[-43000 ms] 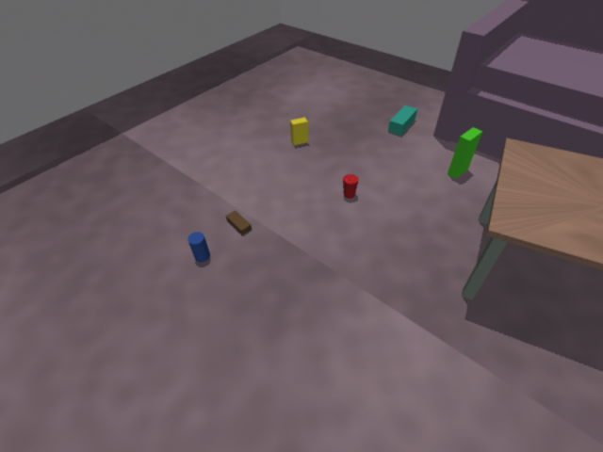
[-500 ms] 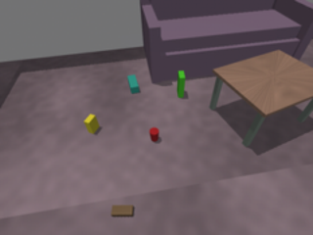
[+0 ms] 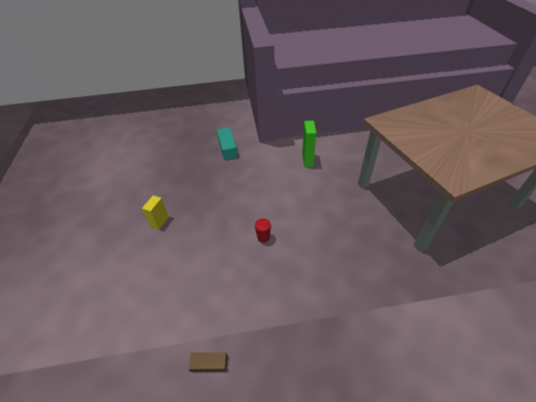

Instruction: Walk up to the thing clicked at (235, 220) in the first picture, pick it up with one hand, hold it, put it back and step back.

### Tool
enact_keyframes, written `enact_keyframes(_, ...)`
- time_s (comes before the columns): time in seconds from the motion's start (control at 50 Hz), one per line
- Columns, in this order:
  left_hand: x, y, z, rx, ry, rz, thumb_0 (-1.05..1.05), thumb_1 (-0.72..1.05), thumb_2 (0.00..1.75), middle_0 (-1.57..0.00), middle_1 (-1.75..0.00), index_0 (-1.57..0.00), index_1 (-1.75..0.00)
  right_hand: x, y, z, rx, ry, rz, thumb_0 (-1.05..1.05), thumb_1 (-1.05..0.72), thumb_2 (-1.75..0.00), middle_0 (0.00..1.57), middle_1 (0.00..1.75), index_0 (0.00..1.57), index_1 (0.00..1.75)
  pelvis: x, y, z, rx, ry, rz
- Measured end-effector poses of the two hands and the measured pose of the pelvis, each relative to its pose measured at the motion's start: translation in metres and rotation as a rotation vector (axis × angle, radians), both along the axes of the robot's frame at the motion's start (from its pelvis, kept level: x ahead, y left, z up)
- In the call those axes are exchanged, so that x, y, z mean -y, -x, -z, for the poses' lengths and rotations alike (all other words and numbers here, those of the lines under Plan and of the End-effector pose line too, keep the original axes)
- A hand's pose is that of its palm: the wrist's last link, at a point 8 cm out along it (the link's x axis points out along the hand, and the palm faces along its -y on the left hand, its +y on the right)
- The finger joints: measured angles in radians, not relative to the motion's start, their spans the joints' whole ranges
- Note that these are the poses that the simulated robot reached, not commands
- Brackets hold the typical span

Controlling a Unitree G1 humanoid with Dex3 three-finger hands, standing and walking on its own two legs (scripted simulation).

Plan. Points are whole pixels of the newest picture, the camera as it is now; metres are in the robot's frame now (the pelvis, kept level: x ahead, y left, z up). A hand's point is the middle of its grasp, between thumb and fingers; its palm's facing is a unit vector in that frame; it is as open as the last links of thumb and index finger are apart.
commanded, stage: stand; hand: left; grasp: from above
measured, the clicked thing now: (208, 362) +0.41 +0.26 -0.76
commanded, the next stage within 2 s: step back in 0.60 s
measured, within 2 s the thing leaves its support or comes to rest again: neither
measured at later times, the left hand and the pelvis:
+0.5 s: hand out of the picture +0.07 +0.25 -0.16, palm faces +0.00 -0.94 -0.34, open 7.3 cm; pelvis +0.00 +0.00 +0.00, yaw +0 degrees
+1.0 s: hand out of the picture +0.09 +0.30 -0.18, palm faces -0.01 -0.92 -0.38, open 7.3 cm; pelvis -0.06 +0.03 -0.02, yaw +0 degrees
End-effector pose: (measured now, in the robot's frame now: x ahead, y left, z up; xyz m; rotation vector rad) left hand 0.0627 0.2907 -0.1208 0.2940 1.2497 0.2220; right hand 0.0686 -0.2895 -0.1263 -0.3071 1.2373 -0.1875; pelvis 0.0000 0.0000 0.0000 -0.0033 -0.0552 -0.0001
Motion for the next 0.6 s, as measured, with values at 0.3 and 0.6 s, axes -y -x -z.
enact_keyframes(0.3,-0.0003,-0.0008,-0.0003,0.003,0.0,0.008,0.01,0.91,0.9,-0.2,-0.3,-0.21,-0.3,0.002,0.0037,-0.0007,-0.007,0.0,0.003,0.0,-0.9,-0.9,0.2,0.3,0.2,0.3,0.0011,-0.0001,-0.0001,-0.002,0.0,0.0)
enact_keyframes(0.6,-0.0003,0.0028,0.0002,-0.01,0.003,0.007,0.01,0.91,0.9,-0.2,-0.3,-0.21,-0.3,0.0033,0.0065,-0.0003,-0.02,-0.001,0.0,0.0,-0.9,-0.9,0.2,0.3,0.2,0.3,0.0019,-0.0009,-0.0002,-0.007,-0.001,-0.003)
